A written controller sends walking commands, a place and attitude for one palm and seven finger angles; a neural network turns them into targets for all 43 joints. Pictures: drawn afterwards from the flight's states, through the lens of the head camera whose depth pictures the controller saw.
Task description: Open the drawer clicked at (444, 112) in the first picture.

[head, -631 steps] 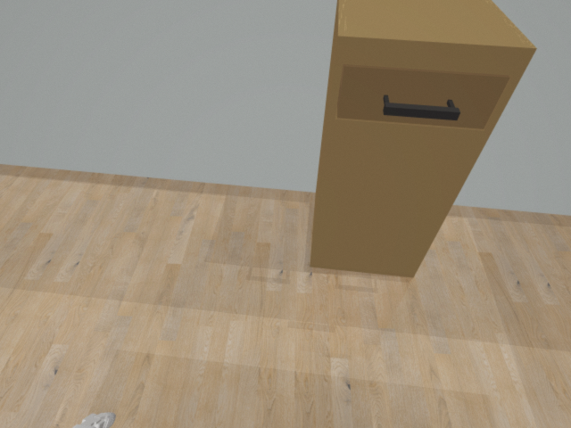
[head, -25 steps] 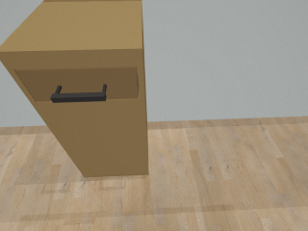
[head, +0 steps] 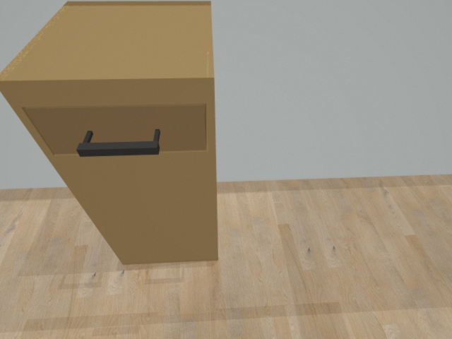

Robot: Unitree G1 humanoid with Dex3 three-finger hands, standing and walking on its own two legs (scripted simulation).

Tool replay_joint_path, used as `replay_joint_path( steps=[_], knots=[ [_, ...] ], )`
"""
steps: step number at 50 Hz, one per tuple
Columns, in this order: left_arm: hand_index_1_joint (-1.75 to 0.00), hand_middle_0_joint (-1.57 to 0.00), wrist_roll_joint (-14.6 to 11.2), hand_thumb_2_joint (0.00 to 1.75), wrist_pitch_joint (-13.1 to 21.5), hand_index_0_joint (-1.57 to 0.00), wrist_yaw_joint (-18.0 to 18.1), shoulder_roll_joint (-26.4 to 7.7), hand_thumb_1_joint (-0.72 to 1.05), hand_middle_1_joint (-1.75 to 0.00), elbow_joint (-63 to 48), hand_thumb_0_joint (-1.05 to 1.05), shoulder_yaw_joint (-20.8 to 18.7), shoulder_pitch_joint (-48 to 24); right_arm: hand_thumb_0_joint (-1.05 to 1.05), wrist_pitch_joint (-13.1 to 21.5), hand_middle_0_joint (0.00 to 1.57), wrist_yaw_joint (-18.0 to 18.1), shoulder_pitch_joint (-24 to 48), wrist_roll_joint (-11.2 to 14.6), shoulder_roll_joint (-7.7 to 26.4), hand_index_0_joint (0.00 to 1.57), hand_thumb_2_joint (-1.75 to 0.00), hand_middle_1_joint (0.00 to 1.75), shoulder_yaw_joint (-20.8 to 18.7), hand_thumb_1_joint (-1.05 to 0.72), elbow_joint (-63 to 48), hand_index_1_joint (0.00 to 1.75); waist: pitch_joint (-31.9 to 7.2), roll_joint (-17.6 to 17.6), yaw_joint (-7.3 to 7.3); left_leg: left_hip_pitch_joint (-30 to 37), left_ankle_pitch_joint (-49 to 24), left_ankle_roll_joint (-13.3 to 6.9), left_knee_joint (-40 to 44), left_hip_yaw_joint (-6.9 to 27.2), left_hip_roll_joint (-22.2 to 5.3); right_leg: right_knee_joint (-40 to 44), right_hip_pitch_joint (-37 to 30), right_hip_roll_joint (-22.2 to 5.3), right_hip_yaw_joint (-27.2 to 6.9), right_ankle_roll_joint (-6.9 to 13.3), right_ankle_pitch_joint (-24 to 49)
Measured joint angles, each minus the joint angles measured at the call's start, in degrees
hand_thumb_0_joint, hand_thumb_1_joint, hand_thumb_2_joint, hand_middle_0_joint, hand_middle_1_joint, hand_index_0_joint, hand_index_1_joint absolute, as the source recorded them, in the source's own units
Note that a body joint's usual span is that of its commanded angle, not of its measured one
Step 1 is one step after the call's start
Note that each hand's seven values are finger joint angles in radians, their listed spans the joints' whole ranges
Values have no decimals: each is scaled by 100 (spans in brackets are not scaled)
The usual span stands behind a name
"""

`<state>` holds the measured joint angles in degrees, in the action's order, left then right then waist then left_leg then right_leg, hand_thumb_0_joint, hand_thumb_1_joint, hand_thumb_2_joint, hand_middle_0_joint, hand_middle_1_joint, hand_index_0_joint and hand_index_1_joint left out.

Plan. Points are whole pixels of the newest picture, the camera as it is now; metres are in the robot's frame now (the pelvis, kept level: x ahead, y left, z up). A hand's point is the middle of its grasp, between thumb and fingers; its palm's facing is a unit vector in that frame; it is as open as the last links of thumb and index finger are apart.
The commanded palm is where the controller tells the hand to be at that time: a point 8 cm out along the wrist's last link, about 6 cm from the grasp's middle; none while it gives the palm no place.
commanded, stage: look again from close up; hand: left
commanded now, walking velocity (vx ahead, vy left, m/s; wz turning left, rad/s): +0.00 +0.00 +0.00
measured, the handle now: (121, 141) +0.51 +0.28 +0.03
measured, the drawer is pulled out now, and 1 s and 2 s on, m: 0.00 0.00 0.00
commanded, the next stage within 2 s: come to a stop and stand still in 0.52 s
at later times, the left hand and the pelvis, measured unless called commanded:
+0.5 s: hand out of the picture +0.03 +0.17 -0.17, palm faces +0.03 -0.98 -0.22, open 7.4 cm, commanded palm none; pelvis +0.01 -0.02 +0.00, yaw +1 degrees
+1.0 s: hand out of the picture +0.00 +0.18 -0.17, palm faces +0.04 -0.98 -0.21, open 7.4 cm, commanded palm none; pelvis -0.03 +0.00 +0.00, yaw +1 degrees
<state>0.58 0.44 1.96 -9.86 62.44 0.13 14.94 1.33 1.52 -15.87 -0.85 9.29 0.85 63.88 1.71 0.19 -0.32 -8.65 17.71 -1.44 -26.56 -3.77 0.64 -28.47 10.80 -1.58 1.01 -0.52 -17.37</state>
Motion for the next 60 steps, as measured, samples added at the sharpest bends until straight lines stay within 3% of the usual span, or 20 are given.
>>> replay_joint_path(
  steps=[34,37,40,48,60],
  knots=[
    [-30,-20,14,89,76,-20,30,-62,90,-30,14,0,-41,-84,0,-34,20,11,296,16,130,20,-90,30,-37,-91,59,30,-32,-27,34,41,-62,217,46,119,-201,152,-127,193,144,196,17],
    [-30,-20,26,89,190,-21,120,-10,90,-30,-103,0,-7,-51,1,-118,20,-29,379,40,197,20,-90,30,-81,-91,-267,30,124,-118,-10,-314,84,149,-451,152,-271,85,-13,266,148,202,87],
    [-30,-20,10,89,141,-21,124,-14,90,-30,-166,0,17,-8,1,-106,20,-34,383,46,193,20,-90,30,-120,-91,-442,30,171,-63,-65,-332,-92,137,-384,168,-221,-113,26,218,158,181,25],
    [-30,-20,13,89,-45,-21,45,-55,90,-30,-242,0,38,14,1,-151,20,-64,242,-9,131,20,-90,30,-68,-91,-469,30,-97,18,27,-268,-177,29,-364,134,-79,-97,-43,74,127,53,131],
    [-30,-20,51,89,-105,-20,-14,-146,90,-30,-270,0,-12,309,1,-178,20,-109,-105,-48,73,20,-90,30,-51,-91,-345,30,-177,80,10,-509,-544,-73,-46,143,60,130,215,-54,141,-15,436]
  ],
)
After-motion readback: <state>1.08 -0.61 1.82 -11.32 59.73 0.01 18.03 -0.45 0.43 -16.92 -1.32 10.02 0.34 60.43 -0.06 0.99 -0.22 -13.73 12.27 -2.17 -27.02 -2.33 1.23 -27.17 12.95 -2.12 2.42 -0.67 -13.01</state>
